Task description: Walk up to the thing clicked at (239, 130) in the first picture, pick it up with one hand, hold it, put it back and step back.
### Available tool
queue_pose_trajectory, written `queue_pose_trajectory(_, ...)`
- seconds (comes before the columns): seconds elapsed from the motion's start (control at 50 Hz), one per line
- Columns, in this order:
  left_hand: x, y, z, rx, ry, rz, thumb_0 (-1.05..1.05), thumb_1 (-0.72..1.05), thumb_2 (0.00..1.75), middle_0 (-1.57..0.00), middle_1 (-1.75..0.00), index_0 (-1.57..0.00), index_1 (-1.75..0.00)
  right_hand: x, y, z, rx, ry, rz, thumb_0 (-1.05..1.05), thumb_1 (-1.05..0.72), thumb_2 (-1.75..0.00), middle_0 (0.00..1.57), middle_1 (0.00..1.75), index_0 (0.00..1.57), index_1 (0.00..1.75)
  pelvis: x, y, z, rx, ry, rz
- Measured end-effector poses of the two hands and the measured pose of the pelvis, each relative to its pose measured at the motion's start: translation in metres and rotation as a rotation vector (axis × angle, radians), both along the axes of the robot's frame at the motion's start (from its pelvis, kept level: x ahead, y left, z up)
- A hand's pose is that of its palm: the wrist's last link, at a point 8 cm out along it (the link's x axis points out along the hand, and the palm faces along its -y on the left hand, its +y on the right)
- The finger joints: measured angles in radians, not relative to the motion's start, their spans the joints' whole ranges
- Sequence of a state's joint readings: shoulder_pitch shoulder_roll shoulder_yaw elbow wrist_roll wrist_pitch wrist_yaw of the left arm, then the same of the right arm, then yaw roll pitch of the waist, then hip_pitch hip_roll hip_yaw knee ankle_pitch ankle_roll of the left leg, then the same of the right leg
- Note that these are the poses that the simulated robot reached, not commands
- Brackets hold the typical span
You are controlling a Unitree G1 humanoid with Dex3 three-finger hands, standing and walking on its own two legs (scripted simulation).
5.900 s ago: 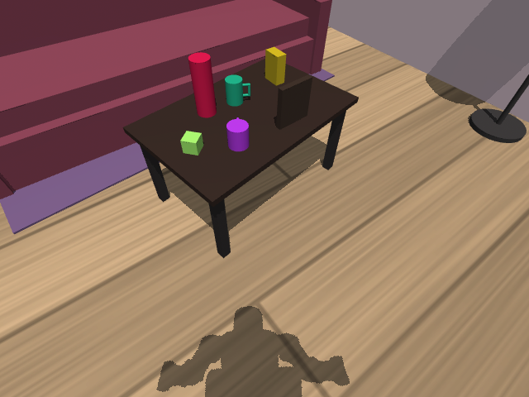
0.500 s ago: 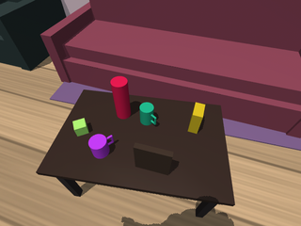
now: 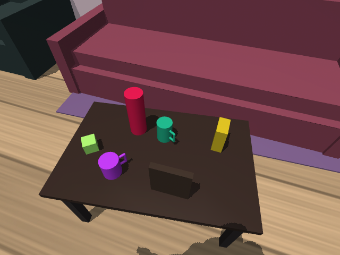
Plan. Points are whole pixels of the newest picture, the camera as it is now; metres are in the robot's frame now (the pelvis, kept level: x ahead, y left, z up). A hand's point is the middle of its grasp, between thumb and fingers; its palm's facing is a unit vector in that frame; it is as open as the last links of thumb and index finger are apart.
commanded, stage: stand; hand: left
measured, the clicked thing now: (114, 163) +0.51 +0.22 -0.29
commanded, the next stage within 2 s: go down in 1.70 s
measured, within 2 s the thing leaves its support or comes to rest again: neither
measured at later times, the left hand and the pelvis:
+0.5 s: hand out of the picture +0.08 +0.24 -0.15, palm faces -0.03 -0.94 -0.34, open 7.4 cm; pelvis +0.00 -0.01 +0.00, yaw +0 degrees
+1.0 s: hand out of the picture +0.09 +0.25 -0.15, palm faces -0.04 -0.94 -0.34, open 7.4 cm; pelvis +0.01 -0.01 +0.00, yaw +0 degrees
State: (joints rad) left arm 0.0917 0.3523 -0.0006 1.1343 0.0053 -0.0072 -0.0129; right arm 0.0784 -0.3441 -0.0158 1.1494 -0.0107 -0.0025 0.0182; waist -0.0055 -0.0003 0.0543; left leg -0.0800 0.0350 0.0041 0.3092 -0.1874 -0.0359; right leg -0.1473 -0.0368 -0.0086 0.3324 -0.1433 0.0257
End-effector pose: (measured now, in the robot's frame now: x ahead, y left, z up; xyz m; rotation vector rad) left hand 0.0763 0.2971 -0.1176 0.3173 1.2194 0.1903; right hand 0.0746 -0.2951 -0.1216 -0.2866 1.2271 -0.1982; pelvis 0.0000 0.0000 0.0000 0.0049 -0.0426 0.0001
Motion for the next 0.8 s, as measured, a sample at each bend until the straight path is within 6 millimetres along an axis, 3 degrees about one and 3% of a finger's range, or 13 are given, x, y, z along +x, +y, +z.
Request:
queue_pose_trajectory(0.22,-0.007,-0.004,0.0,0.008,0.02,0.001,0.01,0.9,0.9,-0.21,-0.3,-0.2,-0.3,-0.007,-0.006,-0.003,0.003,0.023,-0.004,0.01,-0.9,-0.9,0.2,0.3,0.2,0.3,0.0,-0.005,0.0,-0.001,0.001,-0.001)
queue_pose_trajectory(0.8,0.003,-0.006,0.0,0.004,0.019,-0.007,0.01,0.9,0.9,-0.21,-0.3,-0.2,-0.3,-0.014,-0.01,-0.003,-0.006,0.052,-0.003,0.01,-0.9,-0.9,0.2,0.3,0.2,0.3,0.005,-0.008,0.0,-0.002,0.009,-0.003)
